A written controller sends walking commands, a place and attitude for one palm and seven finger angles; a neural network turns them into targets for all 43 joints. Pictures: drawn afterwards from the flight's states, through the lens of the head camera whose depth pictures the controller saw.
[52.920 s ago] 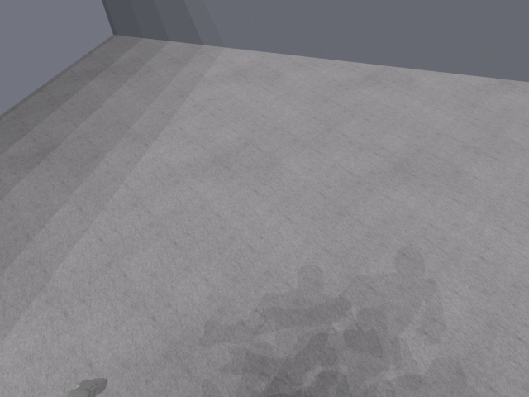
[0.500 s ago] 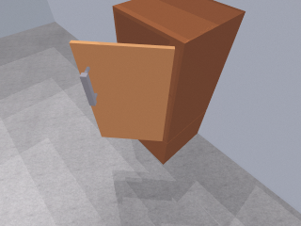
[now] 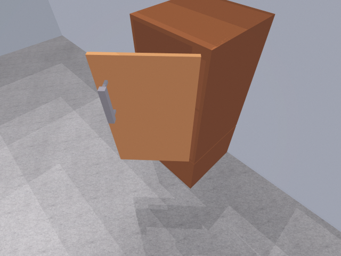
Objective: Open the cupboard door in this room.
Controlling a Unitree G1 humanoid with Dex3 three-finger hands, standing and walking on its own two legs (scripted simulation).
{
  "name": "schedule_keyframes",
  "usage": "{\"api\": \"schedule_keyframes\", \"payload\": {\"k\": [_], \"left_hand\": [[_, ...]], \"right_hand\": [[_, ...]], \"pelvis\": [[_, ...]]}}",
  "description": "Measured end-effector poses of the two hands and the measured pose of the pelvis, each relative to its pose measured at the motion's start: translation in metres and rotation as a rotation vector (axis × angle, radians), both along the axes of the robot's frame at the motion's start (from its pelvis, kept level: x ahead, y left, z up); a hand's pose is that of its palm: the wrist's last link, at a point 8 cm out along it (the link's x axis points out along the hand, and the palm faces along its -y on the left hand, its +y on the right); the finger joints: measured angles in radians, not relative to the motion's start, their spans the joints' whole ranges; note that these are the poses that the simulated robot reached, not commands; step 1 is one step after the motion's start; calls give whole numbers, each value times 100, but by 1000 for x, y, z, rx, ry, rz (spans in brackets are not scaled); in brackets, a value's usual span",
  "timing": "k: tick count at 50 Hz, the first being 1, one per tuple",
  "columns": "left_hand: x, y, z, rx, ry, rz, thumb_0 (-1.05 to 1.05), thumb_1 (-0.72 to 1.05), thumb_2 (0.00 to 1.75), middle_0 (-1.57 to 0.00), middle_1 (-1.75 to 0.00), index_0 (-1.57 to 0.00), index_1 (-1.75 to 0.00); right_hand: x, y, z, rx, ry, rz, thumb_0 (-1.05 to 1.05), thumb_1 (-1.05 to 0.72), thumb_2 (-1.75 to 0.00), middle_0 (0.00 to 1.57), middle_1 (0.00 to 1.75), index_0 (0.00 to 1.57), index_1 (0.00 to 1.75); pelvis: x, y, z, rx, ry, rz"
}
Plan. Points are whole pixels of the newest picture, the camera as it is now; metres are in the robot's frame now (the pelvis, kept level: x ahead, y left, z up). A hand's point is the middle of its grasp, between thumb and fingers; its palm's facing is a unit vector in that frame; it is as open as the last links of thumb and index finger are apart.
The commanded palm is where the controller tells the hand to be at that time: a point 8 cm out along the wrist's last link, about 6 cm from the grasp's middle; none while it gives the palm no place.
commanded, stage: look again from close up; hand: left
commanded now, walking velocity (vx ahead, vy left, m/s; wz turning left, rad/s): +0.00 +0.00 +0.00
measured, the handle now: (108, 102) +0.60 +0.27 -0.02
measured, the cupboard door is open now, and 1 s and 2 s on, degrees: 43 43 43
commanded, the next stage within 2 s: shuffle to correct the standing spot in 0.02 s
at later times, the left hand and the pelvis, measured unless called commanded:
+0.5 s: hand out of the picture +0.03 +0.19 -0.19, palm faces +0.04 -0.98 -0.20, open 7.4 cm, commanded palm none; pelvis +0.05 +0.01 -0.01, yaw -1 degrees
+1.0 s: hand out of the picture +0.10 +0.25 -0.19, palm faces +0.10 -0.96 -0.24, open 7.4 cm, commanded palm none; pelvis +0.10 +0.05 -0.01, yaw +2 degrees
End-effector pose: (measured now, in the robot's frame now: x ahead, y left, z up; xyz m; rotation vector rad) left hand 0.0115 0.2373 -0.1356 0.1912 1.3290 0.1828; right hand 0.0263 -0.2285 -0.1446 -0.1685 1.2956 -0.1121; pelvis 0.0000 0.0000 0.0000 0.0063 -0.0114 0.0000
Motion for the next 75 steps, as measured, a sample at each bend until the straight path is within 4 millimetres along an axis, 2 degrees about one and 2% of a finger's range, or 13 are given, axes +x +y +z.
{"api": "schedule_keyframes", "payload": {"k": [14, 22, 26, 30, 33, 36, 41, 45, 49, 55, 61, 69, 75], "left_hand": [[-12, -19, -10, -50, 58, 27, 0, 91, 90, -20, -30, -20, -30], [-5, -3, -23, -68, 103, 63, 0, 91, 90, -20, -30, -20, -30], [19, 7, -19, -43, 105, 40, 0, 91, 90, -20, -30, -20, -30], [62, 11, -9, -17, 20, 25, 1, 91, 90, -20, -30, -19, -30], [89, 12, -8, 8, -77, 26, 0, 91, 90, -20, -30, -19, -30], [98, 14, 0, 18, -115, 50, 0, 91, 90, -20, -30, -20, -30], [91, 25, 6, 16, -60, 63, 0, 92, 90, -20, -30, -20, -30], [84, 42, -8, -5, 0, 67, 0, 91, 90, -20, -30, -20, -30], [82, 58, -22, -3, 36, 87, 0, 91, 90, -20, -30, -20, -30], [91, 58, -9, 11, 6, 80, 0, 91, 90, -20, -30, -19, -30], [90, 38, 0, 35, -50, 29, 0, 91, 90, -20, -30, -19, -30], [88, 32, 8, 42, -132, 33, 0, 91, 90, -20, -30, -20, -30], [89, 46, 1, 28, -157, 51, 0, 91, 90, -20, -30, -20, -30]], "right_hand": [[-1, -6, -1, -7, 65, 7, 1, -91, -90, 20, 30, 20, 30], [18, 4, 0, -42, 71, 9, 1, -91, -90, 20, 30, 20, 30], [23, 13, -1, -34, 62, -9, 0, -91, -90, 20, 30, 20, 30], [22, 20, -7, 2, 103, -10, 0, -91, -90, 20, 30, 20, 30], [27, 22, -20, 30, 130, -4, 0, -91, -90, 20, 30, 20, 30], [45, 24, -21, 31, 141, 16, 1, -91, -90, 20, 30, 20, 30], [98, 32, -6, 25, 44, 21, 1, -92, -90, 20, 30, 20, 30], [136, 42, 0, -5, -63, 31, 1, -92, -90, 20, 30, 20, 30], [154, 54, 0, -28, -109, 48, 1, -92, -90, 20, 30, 20, 30], [152, 60, -1, -2, -99, 61, 0, -91, -90, 20, 30, 20, 30], [137, 40, -14, 26, -81, 44, 0, -91, -90, 20, 30, 20, 30], [131, 9, 0, -33, -108, 39, 1, -91, -90, 20, 30, 20, 30], [131, 10, 13, -78, -121, 70, 1, -91, -90, 20, 30, 20, 30]], "pelvis": [[11, -6, -3, -5, 6, 9], [38, 10, -10, 1, 11, 4], [47, 15, -9, 1, 18, -10], [56, 14, -7, 5, 23, 0], [65, 13, -15, 24, 23, 14], [73, 18, -11, 16, 18, 42], [84, 29, 0, 34, 25, 46], [93, 44, -7, 21, 19, 28], [98, 53, -15, 20, 15, 28], [90, 47, -9, 13, 21, 33], [81, 32, -12, 10, 8, 40], [78, 27, -7, -5, -30, 54], [71, 33, -7, -10, -48, 70]]}}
